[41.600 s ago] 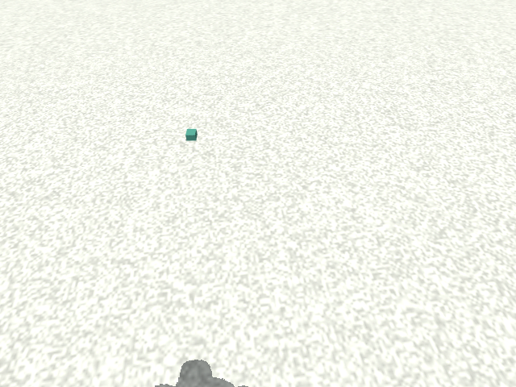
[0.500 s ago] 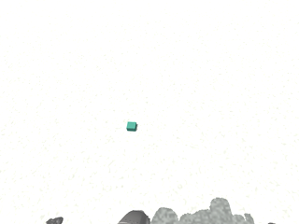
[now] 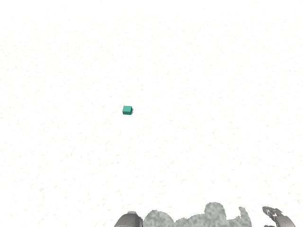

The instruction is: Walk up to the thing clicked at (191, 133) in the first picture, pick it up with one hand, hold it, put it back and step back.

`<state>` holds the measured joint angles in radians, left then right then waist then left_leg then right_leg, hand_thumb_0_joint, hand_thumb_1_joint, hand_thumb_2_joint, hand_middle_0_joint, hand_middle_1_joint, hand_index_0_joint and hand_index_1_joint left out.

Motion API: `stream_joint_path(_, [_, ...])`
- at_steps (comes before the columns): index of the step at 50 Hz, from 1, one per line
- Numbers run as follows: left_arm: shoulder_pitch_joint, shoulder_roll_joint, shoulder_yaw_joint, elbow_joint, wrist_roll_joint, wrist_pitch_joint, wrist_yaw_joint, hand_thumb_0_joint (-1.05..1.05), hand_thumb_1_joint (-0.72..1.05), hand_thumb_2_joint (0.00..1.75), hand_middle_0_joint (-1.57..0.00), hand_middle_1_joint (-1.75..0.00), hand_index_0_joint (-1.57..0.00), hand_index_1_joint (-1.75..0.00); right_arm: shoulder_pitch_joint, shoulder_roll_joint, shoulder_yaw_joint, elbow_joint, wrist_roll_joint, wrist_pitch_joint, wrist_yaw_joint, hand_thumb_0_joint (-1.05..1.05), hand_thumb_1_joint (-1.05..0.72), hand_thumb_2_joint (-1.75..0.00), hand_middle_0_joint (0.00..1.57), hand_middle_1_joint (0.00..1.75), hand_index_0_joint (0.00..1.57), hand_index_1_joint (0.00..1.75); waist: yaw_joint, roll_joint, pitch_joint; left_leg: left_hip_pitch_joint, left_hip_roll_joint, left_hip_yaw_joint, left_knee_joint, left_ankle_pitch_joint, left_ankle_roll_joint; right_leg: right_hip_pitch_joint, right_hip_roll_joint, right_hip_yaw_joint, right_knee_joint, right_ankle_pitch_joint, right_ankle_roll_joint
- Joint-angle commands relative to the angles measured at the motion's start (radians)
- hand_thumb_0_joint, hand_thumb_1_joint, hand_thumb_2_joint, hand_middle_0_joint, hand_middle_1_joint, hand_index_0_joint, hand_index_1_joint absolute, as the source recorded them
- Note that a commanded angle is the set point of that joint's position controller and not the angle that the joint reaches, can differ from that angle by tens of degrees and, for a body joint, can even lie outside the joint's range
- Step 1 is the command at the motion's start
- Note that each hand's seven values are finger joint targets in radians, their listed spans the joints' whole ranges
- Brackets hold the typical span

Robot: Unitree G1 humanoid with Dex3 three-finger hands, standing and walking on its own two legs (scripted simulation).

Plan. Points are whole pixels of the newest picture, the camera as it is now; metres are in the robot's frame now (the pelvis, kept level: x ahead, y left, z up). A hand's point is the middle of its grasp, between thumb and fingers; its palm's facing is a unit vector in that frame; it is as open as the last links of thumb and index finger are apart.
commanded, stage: step back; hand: left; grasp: from above
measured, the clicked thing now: (127, 110) +1.04 +0.29 -0.73
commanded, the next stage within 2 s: stand in 1.12 s
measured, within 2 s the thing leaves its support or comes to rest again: neither
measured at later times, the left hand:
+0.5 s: hand out of the picture +0.00 +0.29 -0.13, palm faces +0.06 -0.91 -0.40, open 7.3 cm
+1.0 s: hand out of the picture +0.04 +0.30 -0.15, palm faces +0.09 -0.92 -0.38, open 7.3 cm
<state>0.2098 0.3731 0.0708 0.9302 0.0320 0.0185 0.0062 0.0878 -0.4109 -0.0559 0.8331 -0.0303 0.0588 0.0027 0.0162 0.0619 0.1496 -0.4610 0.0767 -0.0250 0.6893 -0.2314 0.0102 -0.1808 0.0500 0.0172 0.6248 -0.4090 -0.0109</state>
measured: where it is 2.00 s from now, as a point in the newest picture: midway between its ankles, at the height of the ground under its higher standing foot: outside the picture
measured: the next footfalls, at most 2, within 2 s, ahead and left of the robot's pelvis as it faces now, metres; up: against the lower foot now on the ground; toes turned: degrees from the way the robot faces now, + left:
left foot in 0.28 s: +0.00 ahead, +0.14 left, +0.00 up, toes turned +3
left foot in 0.82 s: +0.07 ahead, +0.16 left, +0.00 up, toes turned +7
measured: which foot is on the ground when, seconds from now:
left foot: down 0.00-0.00, up 0.02-0.26, down 0.28-0.56, up 0.58-0.80, down 0.82-1.00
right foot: down 0.00-1.00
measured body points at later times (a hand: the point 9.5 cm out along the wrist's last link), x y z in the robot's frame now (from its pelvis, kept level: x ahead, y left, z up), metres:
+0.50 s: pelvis -0.05 +0.00 +0.01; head -0.04 +0.00 +0.46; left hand -0.01 +0.34 -0.10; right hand +0.03 -0.30 -0.11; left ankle -0.04 +0.14 -0.72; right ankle -0.03 -0.12 -0.70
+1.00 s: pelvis +0.00 +0.02 +0.01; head +0.03 +0.03 +0.46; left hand +0.04 +0.35 -0.12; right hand +0.13 -0.26 -0.12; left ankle +0.03 +0.15 -0.72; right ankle -0.01 -0.11 -0.72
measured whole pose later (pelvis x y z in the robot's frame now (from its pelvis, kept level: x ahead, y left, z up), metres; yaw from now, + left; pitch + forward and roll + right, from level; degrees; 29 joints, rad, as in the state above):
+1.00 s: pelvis +0.00 +0.02 +0.01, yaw +5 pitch -2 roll -1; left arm 0.16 0.38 0.04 1.02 0.01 -0.02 0.01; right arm 0.10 -0.34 -0.03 1.02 -0.02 0.00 0.00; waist 0.02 0.00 0.09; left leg -0.34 0.04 0.01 0.65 -0.27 -0.01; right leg -0.21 -0.01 -0.01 0.61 -0.37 0.02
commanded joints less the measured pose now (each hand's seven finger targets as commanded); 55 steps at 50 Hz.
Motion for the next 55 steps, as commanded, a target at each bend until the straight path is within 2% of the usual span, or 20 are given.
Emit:
stream_joint_path(1, [-0.037,0.395,0.099,-0.107,0.021,-0.039,0.020,0.00,0.90,0.90,-0.20,-0.30,-0.20,-0.30,-0.050,-0.204,-0.061,-0.066,0.007,-0.008,-0.022,0.00,-0.90,-0.90,0.20,0.30,0.20,0.30,0.044,-0.234,-0.034,-0.044,-0.094,-0.210,0.365,-0.325,-0.030,-0.295,-0.490,0.591,-0.416,-0.199,-0.273])
stream_joint_path(4, [-0.109,0.272,0.070,-0.107,0.012,-0.051,0.025,0.00,0.90,0.90,-0.20,-0.30,-0.20,-0.30,0.067,-0.171,-0.046,0.004,0.022,-0.026,-0.019,0.00,-0.90,-0.90,0.20,0.30,0.20,0.30,-0.029,-0.158,-0.071,-0.032,-0.152,-0.139,0.425,-0.184,-0.030,-0.150,-0.281,0.216,-0.250,0.182,-0.162])
stream_joint_path(10, [0.028,0.293,0.079,-0.070,0.017,-0.057,0.011,0.00,0.90,0.90,-0.20,-0.30,-0.20,-0.30,-0.008,-0.157,-0.044,0.005,-0.005,-0.056,0.010,0.00,-0.90,-0.90,0.20,0.30,0.20,0.30,0.074,-0.236,-0.065,-0.014,-0.087,-0.029,0.033,-0.286,-0.034,0.013,-0.302,0.258,-0.268,-0.111,-0.177])
stream_joint_path(13, [-0.036,0.280,0.060,-0.083,0.007,-0.041,0.001,0.00,0.90,0.90,-0.20,-0.30,-0.20,-0.30,0.094,-0.146,-0.053,0.063,0.001,-0.076,0.012,0.00,-0.90,-0.90,0.20,0.30,0.20,0.30,0.004,-0.226,-0.096,0.258,-0.120,0.063,-0.243,-0.151,-0.006,-0.120,-0.278,0.182,-0.201,-0.040,-0.145])
stream_joint_path(14, [-0.016,0.240,0.039,-0.083,0.007,-0.036,-0.002,0.00,0.90,0.90,-0.20,-0.30,-0.20,-0.30,0.132,-0.159,-0.063,0.083,-0.002,-0.083,0.008,0.00,-0.90,-0.90,0.20,0.30,0.20,0.30,-0.015,-0.167,-0.125,0.379,-0.116,0.022,-0.295,-0.117,0.008,-0.177,-0.231,0.124,-0.107,0.016,-0.111])
stream_joint_path(16, [-0.077,0.188,0.025,-0.085,-0.015,-0.037,-0.003,0.00,0.90,0.90,-0.20,-0.30,-0.20,-0.30,0.179,-0.291,-0.087,0.085,-0.006,-0.091,0.004,0.00,-0.90,-0.90,0.20,0.30,0.20,0.30,-0.057,0.098,-0.142,0.368,0.225,-0.540,-0.450,-0.566,0.184,-0.382,-0.042,-0.064,0.193,-0.160,-0.015])
stream_joint_path(17, [-0.110,0.261,0.047,-0.084,0.001,-0.040,0.001,0.00,0.90,0.90,-0.20,-0.30,-0.20,-0.30,0.173,-0.322,-0.097,0.077,-0.004,-0.095,0.006,0.00,-0.90,-0.90,0.20,0.30,0.20,0.30,-0.074,0.046,-0.084,0.247,0.273,-0.596,-0.488,-0.584,0.251,-0.350,-0.077,0.037,0.308,-0.198,-0.021])
stream_joint_path(20, [-0.028,0.229,0.038,-0.048,-0.011,-0.051,-0.013,0.00,0.90,0.90,-0.20,-0.30,-0.20,-0.30,0.083,-0.248,-0.069,0.064,-0.005,-0.105,-0.001,0.00,-0.90,-0.90,0.20,0.30,0.20,0.30,-0.007,0.049,-0.046,0.214,0.178,-0.371,-0.427,-0.403,0.196,-0.303,-0.113,0.036,0.252,-0.081,-0.022])
stream_joint_path(24, [0.003,0.203,0.049,-0.016,-0.006,-0.061,-0.021,0.00,0.90,0.90,-0.20,-0.30,-0.20,-0.30,0.077,-0.228,-0.069,0.060,-0.010,-0.087,0.009,0.00,-0.90,-0.90,0.20,0.30,0.20,0.30,-0.014,0.110,-0.080,0.128,0.116,-0.240,-0.366,-0.308,0.158,-0.096,-0.051,-0.051,0.011,-0.033,-0.008])
stream_joint_path(26, [0.097,0.193,0.053,0.021,0.004,-0.070,-0.008,0.00,0.90,0.90,-0.20,-0.30,-0.20,-0.30,0.029,-0.196,-0.058,0.050,-0.001,-0.071,0.011,0.00,-0.90,-0.90,0.20,0.30,0.20,0.30,0.053,0.075,-0.110,0.022,0.067,-0.159,-0.221,-0.295,0.110,0.110,-0.018,-0.087,-0.157,0.083,-0.019])
stream_joint_path(27, [0.123,0.227,0.064,0.030,0.013,-0.075,0.002,0.00,0.90,0.90,-0.20,-0.30,-0.20,-0.30,0.047,-0.128,-0.038,0.042,0.004,-0.066,0.007,0.00,-0.90,-0.90,0.20,0.30,0.20,0.30,0.068,-0.053,-0.113,-0.088,0.006,-0.111,-0.061,-0.297,0.066,0.197,-0.071,0.048,-0.220,0.022,-0.031])
stream_joint_path(28, [0.142,0.332,0.088,0.020,0.024,-0.083,0.011,0.00,0.90,0.90,-0.20,-0.30,-0.20,-0.30,0.021,-0.066,-0.021,0.012,0.011,-0.069,0.001,0.00,-0.90,-0.90,0.20,0.30,0.20,0.30,0.092,-0.296,-0.093,-0.270,-0.169,-0.056,0.198,-0.349,0.015,0.184,-0.331,0.507,-0.419,-0.282,-0.117])
stream_joint_path(29, [0.060,0.372,0.092,-0.013,0.021,-0.084,0.009,0.00,0.90,0.90,-0.20,-0.30,-0.20,-0.30,0.016,-0.150,-0.045,0.028,0.000,-0.066,-0.013,0.00,-0.90,-0.90,0.20,0.30,0.20,0.30,0.071,-0.204,-0.014,-0.183,-0.093,-0.139,0.286,-0.351,0.000,-0.025,-0.483,0.615,-0.462,-0.382,-0.211])
stream_joint_path(30, [0.013,0.341,0.087,-0.038,0.010,-0.088,0.008,0.00,0.90,0.90,-0.20,-0.30,-0.20,-0.30,0.067,-0.190,-0.052,0.050,0.010,-0.075,-0.010,0.00,-0.90,-0.90,0.20,0.30,0.20,0.30,0.037,-0.130,-0.007,-0.169,-0.068,-0.149,0.307,-0.294,0.000,-0.008,-0.460,0.554,-0.420,-0.252,-0.247])
stream_joint_path(33, [-0.033,0.268,0.063,-0.040,0.000,-0.102,0.012,0.00,0.90,0.90,-0.20,-0.30,-0.20,-0.30,0.130,-0.153,-0.044,0.095,0.012,-0.087,-0.003,0.00,-0.90,-0.90,0.20,0.30,0.20,0.30,0.006,-0.131,-0.077,-0.062,-0.043,-0.123,0.231,-0.200,-0.012,0.011,-0.342,0.265,-0.303,0.168,-0.184])
stream_joint_path(37, [-0.068,0.262,0.043,-0.043,-0.004,-0.090,0.008,0.00,0.90,0.90,-0.20,-0.30,-0.20,-0.30,0.117,-0.122,-0.037,0.099,0.010,-0.089,0.005,0.00,-0.90,-0.90,0.20,0.30,0.20,0.30,-0.002,-0.227,-0.128,0.137,-0.054,0.032,-0.024,-0.138,-0.015,-0.046,-0.301,0.092,-0.184,0.520,-0.156])
stream_joint_path(40, [-0.077,0.238,0.020,-0.045,-0.019,-0.065,0.009,0.00,0.90,0.90,-0.20,-0.30,-0.20,-0.30,0.131,-0.130,-0.047,0.126,0.003,-0.091,-0.007,0.00,-0.90,-0.90,0.20,0.30,0.20,0.30,-0.029,-0.166,-0.155,0.302,-0.073,0.051,-0.208,0.126,0.008,-0.110,-0.227,0.038,-0.032,0.501,-0.080])
stream_joint_path(43, [-0.030,0.206,0.011,-0.013,-0.040,-0.032,0.014,0.00,0.90,0.90,-0.20,-0.30,-0.20,-0.30,0.043,-0.267,-0.059,0.095,0.007,-0.095,-0.015,0.00,-0.90,-0.90,0.20,0.30,0.20,0.30,-0.007,0.077,-0.203,0.169,0.242,-0.342,-0.338,0.022,0.207,-0.069,-0.071,-0.029,0.134,-0.097,-0.008])
stream_joint_path(49, [-0.036,0.250,0.017,0.053,-0.019,-0.061,0.012,0.00,0.90,0.90,-0.20,-0.30,-0.20,-0.30,-0.049,-0.147,-0.014,0.122,0.024,-0.083,-0.013,0.00,-0.90,-0.90,0.20,0.30,0.20,0.30,0.001,-0.021,-0.201,0.198,0.043,-0.078,-0.174,0.145,0.037,-0.012,-0.163,0.118,-0.157,0.277,-0.046])
stream_joint_path(55, [-0.099,0.216,0.000,0.077,-0.023,-0.059,0.013,0.00,0.90,0.90,-0.20,-0.30,-0.20,-0.30,-0.096,-0.151,-0.009,0.175,0.020,-0.089,-0.011,0.00,-0.90,-0.90,0.20,0.30,0.20,0.30,-0.001,-0.037,-0.217,0.276,0.075,-0.070,-0.233,0.271,0.052,0.026,-0.147,0.064,-0.174,0.383,-0.020])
